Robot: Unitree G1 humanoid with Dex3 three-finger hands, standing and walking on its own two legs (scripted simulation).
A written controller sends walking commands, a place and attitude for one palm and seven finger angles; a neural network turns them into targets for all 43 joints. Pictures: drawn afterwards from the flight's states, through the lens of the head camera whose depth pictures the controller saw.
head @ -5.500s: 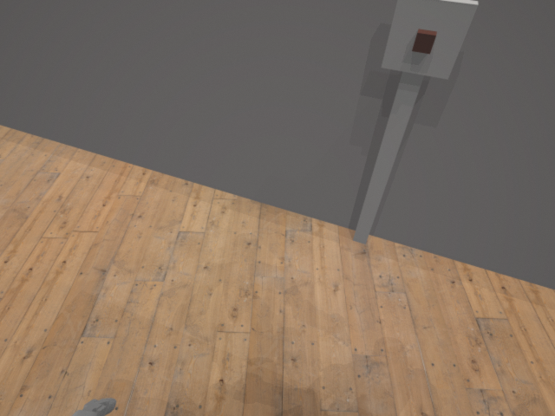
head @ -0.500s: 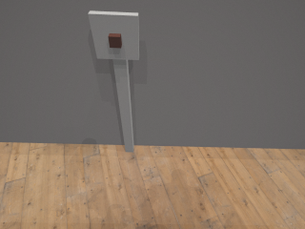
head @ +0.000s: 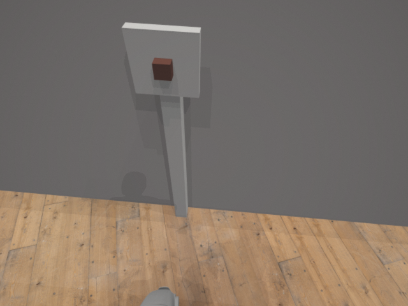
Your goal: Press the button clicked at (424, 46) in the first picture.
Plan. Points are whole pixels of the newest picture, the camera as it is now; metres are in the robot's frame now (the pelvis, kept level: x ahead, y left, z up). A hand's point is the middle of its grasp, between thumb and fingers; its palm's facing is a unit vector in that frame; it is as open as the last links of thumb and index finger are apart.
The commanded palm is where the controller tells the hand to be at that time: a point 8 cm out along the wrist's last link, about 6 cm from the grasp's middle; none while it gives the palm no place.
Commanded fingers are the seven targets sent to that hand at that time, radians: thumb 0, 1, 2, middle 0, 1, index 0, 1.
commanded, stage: take the last steps up to it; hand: left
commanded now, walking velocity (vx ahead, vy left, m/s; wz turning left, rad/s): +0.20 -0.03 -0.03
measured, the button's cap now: (163, 68) +0.62 +0.16 +0.14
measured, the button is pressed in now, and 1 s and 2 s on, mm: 0 0 0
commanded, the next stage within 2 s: come to a stop and stand still in 0.12 s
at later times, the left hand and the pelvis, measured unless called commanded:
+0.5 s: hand (113, 285) +0.19 +0.23 -0.17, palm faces +0.00 -0.98 -0.20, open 7.4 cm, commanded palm none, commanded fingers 0.00 0.90 0.90 -0.20 -0.30 -0.20 -0.30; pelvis +0.10 +0.04 +0.01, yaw -3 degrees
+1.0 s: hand out of the picture +0.09 +0.18 -0.15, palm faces +0.05 -0.96 -0.26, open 7.3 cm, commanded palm none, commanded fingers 0.00 0.90 0.90 -0.20 -0.30 -0.20 -0.30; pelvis +0.05 -0.01 +0.01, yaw -2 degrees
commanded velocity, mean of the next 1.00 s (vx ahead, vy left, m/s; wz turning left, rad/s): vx -0.02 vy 0.02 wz -0.01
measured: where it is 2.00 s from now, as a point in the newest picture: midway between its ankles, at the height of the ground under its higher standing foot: outside the picture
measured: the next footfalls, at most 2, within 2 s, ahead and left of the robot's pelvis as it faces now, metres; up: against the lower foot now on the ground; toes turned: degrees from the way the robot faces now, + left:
left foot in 0.08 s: +0.17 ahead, +0.12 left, +0.00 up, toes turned +8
right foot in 0.68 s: +0.11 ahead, -0.12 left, +0.00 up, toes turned -8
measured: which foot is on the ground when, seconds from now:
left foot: up 0.00-0.06, down 0.08-0.68, up 0.70-1.00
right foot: down 0.00-0.08, up 0.10-0.66, down 0.68-1.00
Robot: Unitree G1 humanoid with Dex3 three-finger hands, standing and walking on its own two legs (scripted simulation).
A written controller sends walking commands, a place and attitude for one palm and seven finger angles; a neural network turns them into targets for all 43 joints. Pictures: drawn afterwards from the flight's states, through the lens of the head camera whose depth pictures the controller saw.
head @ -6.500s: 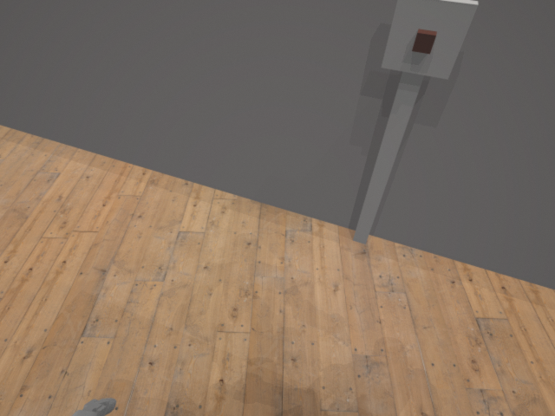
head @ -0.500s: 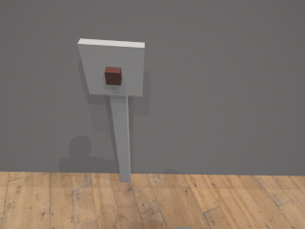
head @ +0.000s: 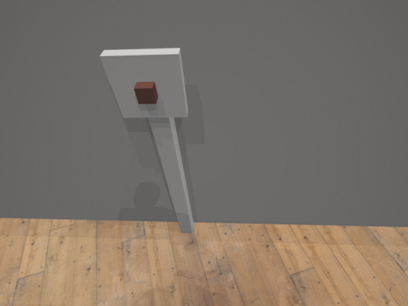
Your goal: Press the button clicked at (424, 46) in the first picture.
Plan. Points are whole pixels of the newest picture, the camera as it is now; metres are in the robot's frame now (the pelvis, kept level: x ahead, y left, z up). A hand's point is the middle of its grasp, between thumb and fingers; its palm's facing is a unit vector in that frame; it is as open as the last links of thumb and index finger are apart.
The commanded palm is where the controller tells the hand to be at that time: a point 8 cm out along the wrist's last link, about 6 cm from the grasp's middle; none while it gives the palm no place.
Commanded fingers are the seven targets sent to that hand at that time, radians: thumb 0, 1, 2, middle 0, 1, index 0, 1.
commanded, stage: come to a stop and stand still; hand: left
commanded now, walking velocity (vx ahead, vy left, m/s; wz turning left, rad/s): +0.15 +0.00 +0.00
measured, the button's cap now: (146, 92) +0.56 +0.19 +0.13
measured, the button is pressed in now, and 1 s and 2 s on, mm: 0 0 0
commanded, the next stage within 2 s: look again from close up in 0.96 s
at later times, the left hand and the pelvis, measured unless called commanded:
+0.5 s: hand out of the picture +0.03 +0.23 -0.18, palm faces +0.00 -0.98 -0.18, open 7.4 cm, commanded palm none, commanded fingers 0.00 0.90 0.90 -0.20 -0.30 -0.20 -0.30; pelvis +0.01 +0.05 +0.00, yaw -2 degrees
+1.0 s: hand out of the picture +0.08 +0.20 -0.17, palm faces +0.05 -0.98 -0.21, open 7.2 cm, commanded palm none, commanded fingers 0.00 0.90 0.90 -0.20 -0.30 -0.20 -0.30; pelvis +0.04 +0.02 +0.00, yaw +0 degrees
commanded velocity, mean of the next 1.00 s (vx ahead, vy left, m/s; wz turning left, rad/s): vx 0.03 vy -0.06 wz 0.00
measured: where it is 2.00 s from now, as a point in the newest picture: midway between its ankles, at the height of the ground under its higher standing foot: outside the picture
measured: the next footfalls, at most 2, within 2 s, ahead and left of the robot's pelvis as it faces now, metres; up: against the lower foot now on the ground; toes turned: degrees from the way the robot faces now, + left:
left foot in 0.16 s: +0.06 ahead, +0.16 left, +0.00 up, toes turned +4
right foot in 0.58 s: +0.07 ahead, -0.08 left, +0.00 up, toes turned -5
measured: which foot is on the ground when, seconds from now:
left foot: up 0.00-0.14, down 0.16-1.00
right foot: down 0.00-0.16, up 0.18-0.56, down 0.58-1.00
